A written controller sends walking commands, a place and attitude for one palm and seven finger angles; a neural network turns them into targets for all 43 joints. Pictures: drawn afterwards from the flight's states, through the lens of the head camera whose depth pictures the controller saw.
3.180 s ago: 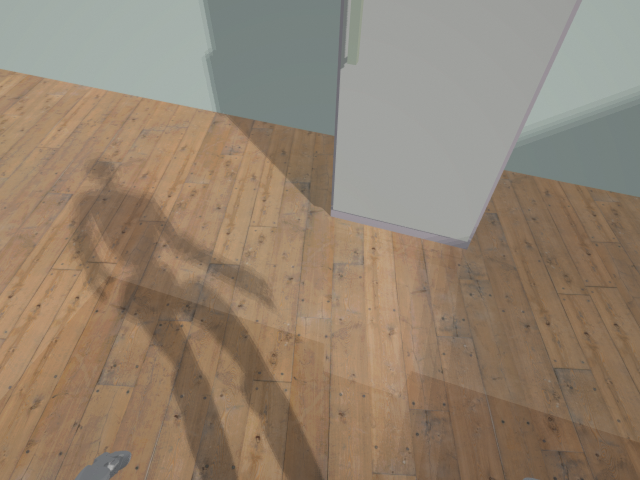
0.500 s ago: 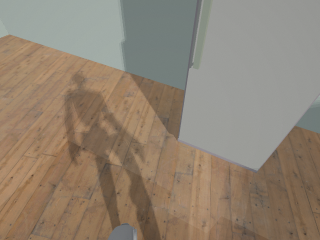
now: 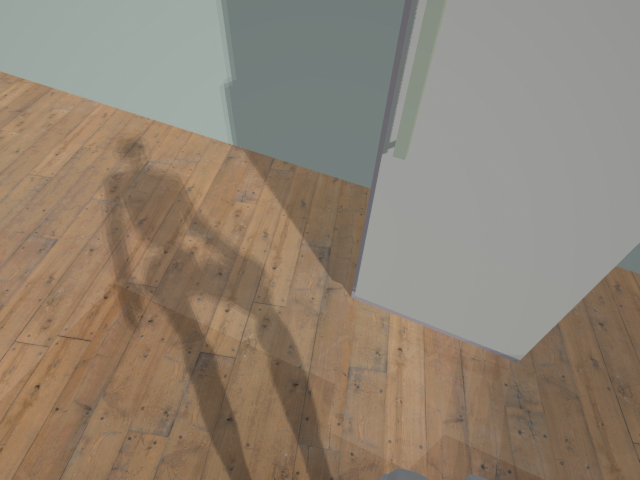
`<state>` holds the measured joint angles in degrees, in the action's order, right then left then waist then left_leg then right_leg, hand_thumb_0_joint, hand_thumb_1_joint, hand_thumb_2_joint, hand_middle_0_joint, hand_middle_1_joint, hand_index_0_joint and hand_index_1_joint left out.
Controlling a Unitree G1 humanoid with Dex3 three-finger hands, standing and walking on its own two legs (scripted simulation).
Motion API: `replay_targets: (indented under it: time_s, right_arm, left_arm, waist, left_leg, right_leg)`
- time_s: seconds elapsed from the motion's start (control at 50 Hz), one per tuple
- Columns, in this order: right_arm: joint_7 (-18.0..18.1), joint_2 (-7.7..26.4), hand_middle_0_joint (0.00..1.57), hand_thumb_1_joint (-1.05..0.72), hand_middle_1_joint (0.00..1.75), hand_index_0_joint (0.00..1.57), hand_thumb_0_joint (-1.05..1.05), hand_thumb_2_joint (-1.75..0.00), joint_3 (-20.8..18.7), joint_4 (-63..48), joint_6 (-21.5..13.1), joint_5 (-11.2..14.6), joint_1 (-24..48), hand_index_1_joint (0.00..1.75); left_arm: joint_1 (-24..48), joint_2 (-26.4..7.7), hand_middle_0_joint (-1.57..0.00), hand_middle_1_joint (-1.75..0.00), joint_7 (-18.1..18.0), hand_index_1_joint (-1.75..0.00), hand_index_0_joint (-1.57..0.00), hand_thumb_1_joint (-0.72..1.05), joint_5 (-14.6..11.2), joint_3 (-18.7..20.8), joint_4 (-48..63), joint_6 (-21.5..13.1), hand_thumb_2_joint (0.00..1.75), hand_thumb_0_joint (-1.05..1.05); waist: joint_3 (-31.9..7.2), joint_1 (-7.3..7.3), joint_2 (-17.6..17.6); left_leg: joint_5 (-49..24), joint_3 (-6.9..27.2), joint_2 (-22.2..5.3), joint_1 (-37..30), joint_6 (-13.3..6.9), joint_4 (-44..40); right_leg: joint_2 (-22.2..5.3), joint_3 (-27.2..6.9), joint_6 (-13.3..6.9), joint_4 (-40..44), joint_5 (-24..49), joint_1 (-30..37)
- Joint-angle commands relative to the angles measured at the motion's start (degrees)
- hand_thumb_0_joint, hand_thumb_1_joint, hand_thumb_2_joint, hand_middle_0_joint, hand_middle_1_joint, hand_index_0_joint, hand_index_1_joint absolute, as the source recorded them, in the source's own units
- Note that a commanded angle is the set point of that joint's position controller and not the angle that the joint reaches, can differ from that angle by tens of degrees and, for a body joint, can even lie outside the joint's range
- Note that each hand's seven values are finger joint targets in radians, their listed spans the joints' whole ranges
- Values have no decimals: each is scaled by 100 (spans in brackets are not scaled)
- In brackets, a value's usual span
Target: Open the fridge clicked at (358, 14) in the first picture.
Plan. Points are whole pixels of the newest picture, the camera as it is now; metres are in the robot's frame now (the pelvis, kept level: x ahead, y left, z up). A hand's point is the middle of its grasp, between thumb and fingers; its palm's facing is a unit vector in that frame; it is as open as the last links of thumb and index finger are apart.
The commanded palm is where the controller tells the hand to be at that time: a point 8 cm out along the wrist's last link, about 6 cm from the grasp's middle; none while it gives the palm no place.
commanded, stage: turn to face it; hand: left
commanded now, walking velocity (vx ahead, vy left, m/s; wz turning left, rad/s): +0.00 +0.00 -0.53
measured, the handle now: (423, 67) +0.77 -0.10 +0.16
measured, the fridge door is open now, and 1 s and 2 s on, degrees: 0 0 0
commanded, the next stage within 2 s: take the last steps up to it in 0.48 s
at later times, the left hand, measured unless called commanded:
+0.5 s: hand out of the picture +0.11 +0.12 -0.16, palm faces -0.16 -0.96 -0.22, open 7.4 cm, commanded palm none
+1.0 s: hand (250, 459) +0.18 +0.12 -0.17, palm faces -0.34 -0.93 -0.17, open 7.4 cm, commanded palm none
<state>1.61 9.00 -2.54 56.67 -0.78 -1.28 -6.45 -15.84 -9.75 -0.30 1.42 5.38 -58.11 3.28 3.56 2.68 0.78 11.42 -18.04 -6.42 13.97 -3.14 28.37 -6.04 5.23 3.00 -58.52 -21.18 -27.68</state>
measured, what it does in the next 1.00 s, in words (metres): steps on the spot, turning right: right foot, then left foot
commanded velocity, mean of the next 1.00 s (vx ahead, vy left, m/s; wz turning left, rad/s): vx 0.13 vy -0.01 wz -0.21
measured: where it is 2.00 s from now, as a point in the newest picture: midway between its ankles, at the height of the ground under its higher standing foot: outside the picture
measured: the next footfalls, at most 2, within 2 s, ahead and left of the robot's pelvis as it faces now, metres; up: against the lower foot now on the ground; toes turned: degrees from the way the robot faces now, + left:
right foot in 0.16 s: +0.06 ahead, -0.14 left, +0.00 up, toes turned -13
left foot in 0.64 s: +0.05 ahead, +0.08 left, +0.00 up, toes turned -11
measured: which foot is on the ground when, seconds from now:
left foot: down 0.00-0.16, up 0.18-0.62, down 0.64-1.00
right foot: up 0.00-0.14, down 0.16-0.64, up 0.66-1.00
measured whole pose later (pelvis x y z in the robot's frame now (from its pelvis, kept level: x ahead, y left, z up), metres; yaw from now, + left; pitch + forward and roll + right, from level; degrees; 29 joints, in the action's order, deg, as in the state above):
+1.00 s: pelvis +0.06 -0.04 +0.01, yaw -19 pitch +1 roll -1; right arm 1.7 6.4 -0.9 63.2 -2.7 -2.1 -24.5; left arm -11.1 -11.3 1.4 1.6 3.7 -60.0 1.4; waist 2.2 -2.7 0.6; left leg 18.1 -7.7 -2.6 1.5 -0.2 19.2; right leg -3.7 4.4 0.9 -43.0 -19.6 -24.1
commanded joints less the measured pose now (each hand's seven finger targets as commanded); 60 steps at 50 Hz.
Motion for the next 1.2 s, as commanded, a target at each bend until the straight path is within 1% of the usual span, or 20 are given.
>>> replay_targets:
  time_s: [0.0, 0.1, 0.12, 0.14, 0.16, 0.26, 0.48, 0.54, 0.58, 0.6, 0.62, 0.64, 0.74, 0.86, 0.94, 1.02, 1.04, 1.08, 1.1, 1.18]
  right_arm:
    - [-5, 963, 20, -90, 30, 20, 0, -90, -320, -270, 7, -27, -244, 30]
    - [-102, 1085, 20, -90, 30, 20, 0, -90, -388, -363, 124, -27, -218, 30]
    - [-134, 801, 20, -90, 30, 20, 0, -90, -325, -435, 158, 7, -321, 30]
    - [-170, 398, 20, -90, 30, 20, 0, -90, -190, -717, 172, 12, -175, 30]
    - [-117, 630, 20, -90, 30, 20, 0, -90, -218, -773, 239, 32, -44, 30]
    - [-132, 709, 20, -90, 30, 20, 0, -90, -247, -418, 300, -20, -526, 30]
    - [5, 613, 20, -90, 30, 20, 0, -90, -112, -350, 204, 47, -575, 30]
    - [63, 545, 20, -90, 30, 20, 0, -90, -80, -188, 148, 89, -1029, 30]
    - [92, 554, 20, -90, 30, 20, 0, -90, -47, 17, 87, 79, -1490, 30]
    - [97, 768, 20, -90, 30, 20, 0, -90, -73, 25, 41, 43, -1598, 30]
    - [87, 1212, 20, -90, 30, 20, 0, -90, -152, -41, 36, -47, -1614, 30]
    - [78, 1401, 20, -90, 30, 20, 0, -90, -176, -145, 65, -71, -1455, 30]
    - [81, 868, 20, -90, 30, 20, 0, -90, -38, -34, -166, -37, -1279, 30]
    - [88, 672, 20, -90, 30, 20, 0, -90, -43, 467, -289, -45, -2315, 30]
    - [57, 721, 20, -90, 30, 20, 0, -90, -81, 643, -245, -73, -2381, 30]
    - [25, 698, 20, -90, 30, 20, 0, -90, -66, 705, -235, -33, -2122, 30]
    - [-6, 629, 20, -90, 30, 20, 0, -90, -59, 703, -263, 28, -2052, 30]
    - [-67, 272, 20, -90, 30, 20, 0, -90, 30, 353, -306, 97, -1842, 30]
    - [-66, 534, 20, -90, 30, 20, 0, -90, -55, 283, -248, 65, -1521, 30]
    - [-139, 132, 20, -90, 30, 20, 0, -90, -78, 466, -108, -3, -1446, 30]
  left_arm:
    - [-227, -200, -20, -30, 67, -30, -20, 90, 6, 48, 456, -14, 90, 0]
    - [-514, -399, -20, -30, 28, -30, -20, 90, 26, 61, 573, -164, 90, 0]
    - [-658, -831, -20, -30, -15, -30, -20, 90, 78, 102, 579, -248, 90, 0]
    - [-636, -1472, -20, -30, -85, -30, -20, 90, 84, 173, 631, -315, 90, 0]
    - [-745, -1510, -20, -30, -128, -30, -20, 90, 5, 165, 651, -288, 90, 0]
    - [444, -1037, -20, -30, -126, -30, -20, 90, -26, 63, 909, -295, 90, 0]
    - [61, -1173, -20, -30, -80, -30, -20, 90, 12, 109, 556, -266, 90, 0]
    - [294, -1175, -20, -30, -87, -30, -20, 90, -10, 109, 528, -232, 90, 0]
    - [440, -982, -20, -30, -59, -30, -20, 90, -78, 53, 503, -202, 90, 0]
    - [406, -721, -20, -30, -32, -30, -20, 90, -105, -4, 528, -198, 90, 0]
    - [488, -466, -20, -30, 28, -30, -20, 90, -115, -58, 642, -188, 90, 0]
    - [717, -547, -20, -30, 49, -30, -20, 90, -35, -38, 727, -195, 90, 0]
    - [400, -497, -20, -30, 207, -30, -20, 90, 61, -26, 360, -276, 90, 0]
    - [982, -279, -20, -30, 189, -30, -20, 90, 15, -179, 433, -377, 90, 0]
    - [1249, -157, -20, -30, 209, -30, -20, 90, -7, -223, 461, -423, 90, 0]
    - [513, -256, -20, -30, 191, -30, -20, 90, -8, -153, 171, -517, 90, 0]
    - [-193, -485, -20, -30, 156, -30, -20, 90, 4, -92, -90, -577, 90, 0]
    - [-1524, -1473, -20, -30, 25, -30, -20, 90, -33, 125, -453, -660, 90, 0]
    - [-1383, -1337, -20, -30, -36, -30, -20, 90, -91, 104, -450, -627, 90, 0]
    - [-273, -421, -20, -30, -77, -30, -20, 90, -49, -159, -225, -689, 90, 0]
  waist:
    - [-129, -242, -995]
    - [-428, -20, -344]
    - [-413, 92, 923]
    - [-282, 131, 2323]
    - [-420, 219, 1606]
    - [-422, -312, 606]
    - [-666, -36, 582]
    - [-791, -241, 547]
    - [-797, -441, 303]
    - [-780, -462, -378]
    - [-413, -530, -1602]
    - [58, -561, -1702]
    - [198, -319, -731]
    - [131, -658, -839]
    - [255, -713, -1099]
    - [-30, -248, -779]
    - [-434, 81, -424]
    - [-1190, 469, 1592]
    - [-785, 464, 978]
    - [291, -158, 320]
  left_leg:
    - [231, 906, -1709, -40, -430, -1361]
    - [628, 539, -1563, 383, 48, -21]
    - [1332, 92, -959, 1003, 460, 1338]
    - [2462, 465, -140, 2154, 721, 2797]
    - [2327, 1262, -120, 1956, 632, 3366]
    - [722, 1617, -78, 1713, 686, 3757]
    - [1398, 1607, 247, 1112, 650, 1611]
    - [1047, 1551, 336, 365, 564, 584]
    - [235, 1487, 329, -783, 464, -502]
    - [641, 2147, -252, -1186, 281, -1066]
    - [1771, 3484, -1289, -1039, -163, -1797]
    - [2511, 4083, -1838, -422, -562, -2237]
    - [1040, 2571, -845, -738, -302, -1998]
    - [-1686, 2196, -1040, -1758, -544, -1537]
    - [-1595, 2005, -1027, -1402, -524, -1401]
    - [-1407, 1734, -768, -605, -281, -648]
    - [-1320, 1483, -540, -73, -104, 167]
    - [2226, 1031, 398, 2115, 282, 3019]
    - [2108, 1544, 176, 2270, 191, 3710]
    - [721, 1648, -228, 1928, 305, 3683]
  right_leg:
    - [-64, 9, -27, 792, -14, 226]
    - [221, 150, -198, 2592, 726, 1567]
    - [-470, -929, -449, 3699, 1071, 1898]
    - [-1675, -2869, -1011, 4337, 2469, 1885]
    - [-1780, -2634, -1352, 4340, 2558, 1653]
    - [-782, -1632, -1066, 4334, 961, 1214]
    - [-820, -2257, -1456, 4191, 1905, 2071]
    - [-716, -2264, -1353, 3946, 2263, 1868]
    - [-289, -1944, -941, 3801, 1204, 1129]
    - [169, -1529, -666, 3401, 199, 506]
    - [806, -727, -365, 2311, -581, -287]
    - [843, -467, -280, 1257, -817, -539]
    - [502, -528, -194, -212, 342, -819]
    - [219, -216, -147, 793, 266, -934]
    - [256, 80, -241, 1826, 80, -269]
    - [546, 347, -392, 3056, 802, 1518]
    - [335, 45, -516, 3303, 1079, 2704]
    - [-1970, -3007, -1413, 4254, 724, 4437]
    - [-2006, -2906, -1579, 4484, 536, 3845]
    - [-1257, -1277, -1171, 4869, 807, 1829]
